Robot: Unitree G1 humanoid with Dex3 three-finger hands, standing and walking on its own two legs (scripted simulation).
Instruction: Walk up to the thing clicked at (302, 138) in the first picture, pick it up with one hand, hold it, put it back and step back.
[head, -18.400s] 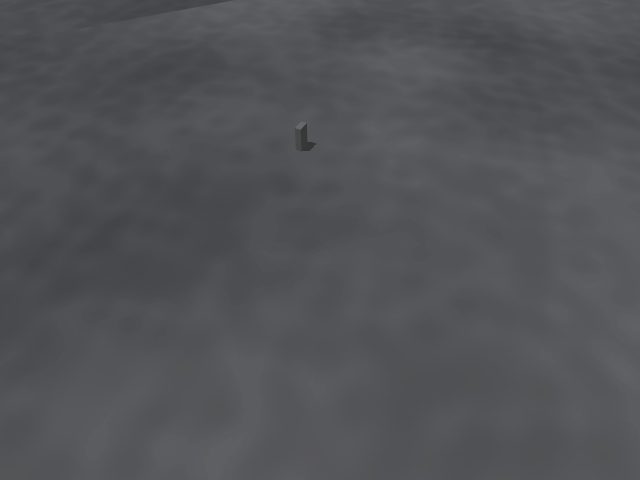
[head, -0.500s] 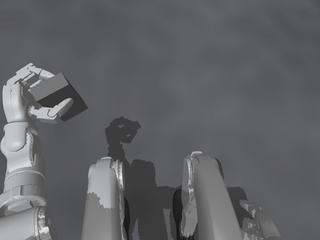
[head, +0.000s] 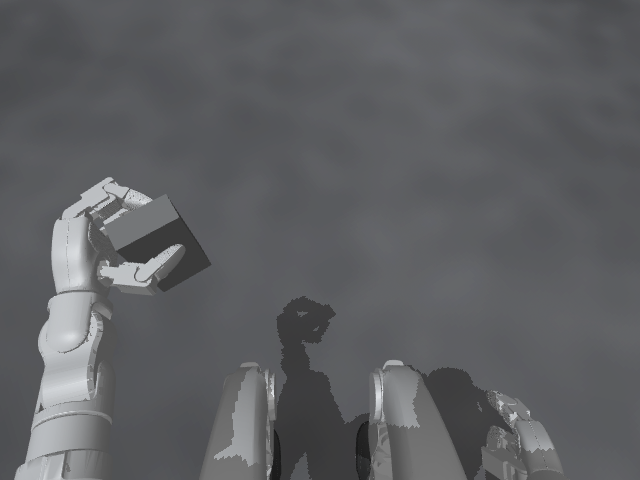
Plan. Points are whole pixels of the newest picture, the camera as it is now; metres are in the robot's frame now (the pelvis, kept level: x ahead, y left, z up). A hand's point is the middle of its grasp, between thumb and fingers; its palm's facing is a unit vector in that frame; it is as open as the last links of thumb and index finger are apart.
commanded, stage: lift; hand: left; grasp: from the side
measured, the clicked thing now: (164, 247) +0.39 +0.20 +0.01
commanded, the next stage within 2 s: hold in 1.30 s
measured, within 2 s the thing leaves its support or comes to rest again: neither
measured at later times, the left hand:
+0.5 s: hand (101, 186) +0.38 +0.21 +0.15, palm faces +0.14 -0.99 -0.01, open 8.1 cm
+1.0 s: hand (95, 141) +0.39 +0.19 +0.20, palm faces +0.12 -0.99 +0.00, open 8.1 cm
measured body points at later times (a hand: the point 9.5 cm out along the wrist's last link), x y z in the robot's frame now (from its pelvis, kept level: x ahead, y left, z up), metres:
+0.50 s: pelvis +0.03 +0.01 +0.11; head +0.12 +0.03 +0.55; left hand +0.37 +0.26 +0.15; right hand +0.17 -0.24 +0.00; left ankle +0.06 +0.11 -0.52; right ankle +0.07 -0.12 -0.52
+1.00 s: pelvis +0.05 +0.00 +0.16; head +0.11 +0.02 +0.60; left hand +0.37 +0.25 +0.20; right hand +0.18 -0.25 +0.05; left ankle +0.06 +0.11 -0.52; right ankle +0.07 -0.12 -0.52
